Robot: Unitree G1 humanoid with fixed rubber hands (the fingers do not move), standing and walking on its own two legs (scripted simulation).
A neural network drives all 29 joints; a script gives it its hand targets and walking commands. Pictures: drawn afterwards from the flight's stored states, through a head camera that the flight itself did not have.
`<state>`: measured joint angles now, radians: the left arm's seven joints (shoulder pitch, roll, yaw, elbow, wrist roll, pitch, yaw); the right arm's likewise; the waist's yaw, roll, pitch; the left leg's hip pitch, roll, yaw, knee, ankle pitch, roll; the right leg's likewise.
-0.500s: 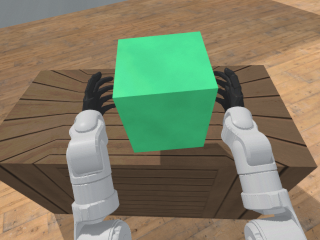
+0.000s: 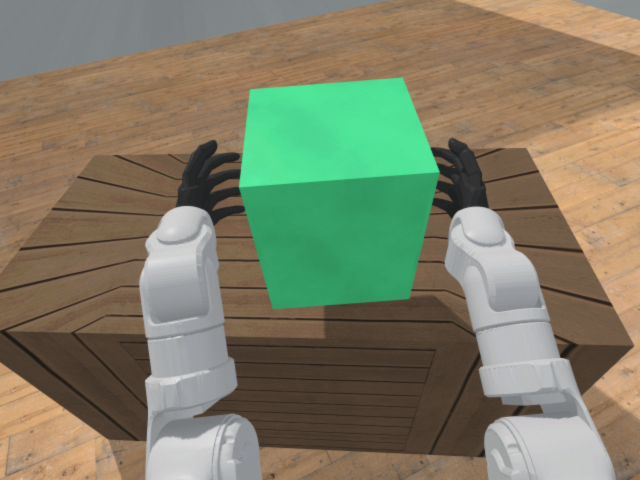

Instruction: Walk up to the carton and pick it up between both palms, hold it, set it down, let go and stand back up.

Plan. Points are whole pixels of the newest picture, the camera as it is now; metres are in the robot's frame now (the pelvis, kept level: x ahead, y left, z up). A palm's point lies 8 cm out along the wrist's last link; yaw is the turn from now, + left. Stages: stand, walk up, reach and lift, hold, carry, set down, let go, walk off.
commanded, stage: hold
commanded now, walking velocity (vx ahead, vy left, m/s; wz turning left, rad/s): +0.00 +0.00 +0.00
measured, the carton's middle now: (334, 200) +0.47 -0.01 +0.11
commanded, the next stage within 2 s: none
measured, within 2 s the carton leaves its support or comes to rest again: neither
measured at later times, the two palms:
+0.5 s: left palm (203, 229) +0.35 +0.14 +0.18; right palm (462, 227) +0.35 -0.15 +0.15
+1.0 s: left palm (196, 215) +0.35 +0.14 +0.20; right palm (465, 207) +0.36 -0.15 +0.18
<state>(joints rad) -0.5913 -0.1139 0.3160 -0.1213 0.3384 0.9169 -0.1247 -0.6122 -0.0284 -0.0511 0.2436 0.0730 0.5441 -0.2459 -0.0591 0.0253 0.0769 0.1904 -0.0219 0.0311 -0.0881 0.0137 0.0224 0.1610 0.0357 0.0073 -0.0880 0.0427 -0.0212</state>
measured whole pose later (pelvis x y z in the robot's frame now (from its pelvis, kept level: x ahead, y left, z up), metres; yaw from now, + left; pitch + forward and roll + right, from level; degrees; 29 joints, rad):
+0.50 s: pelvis +0.00 +0.00 +0.00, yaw +0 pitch -6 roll +0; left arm -0.51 -0.14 0.29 -0.24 0.32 0.94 -0.10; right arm -0.53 -0.04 0.00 0.13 0.13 0.56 -0.28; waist -0.07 0.02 0.11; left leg 0.18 -0.03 0.04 -0.09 0.01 0.03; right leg 0.15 0.03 0.01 -0.09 0.04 -0.02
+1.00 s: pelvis +0.00 +0.00 +0.00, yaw +0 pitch -6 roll +0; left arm -0.57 -0.13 0.31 -0.18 0.34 0.92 -0.09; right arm -0.60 -0.04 -0.03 0.19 0.09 0.54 -0.25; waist -0.06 0.02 0.08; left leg 0.18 -0.02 0.03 -0.09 0.02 0.03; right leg 0.14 0.03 0.01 -0.08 0.04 -0.02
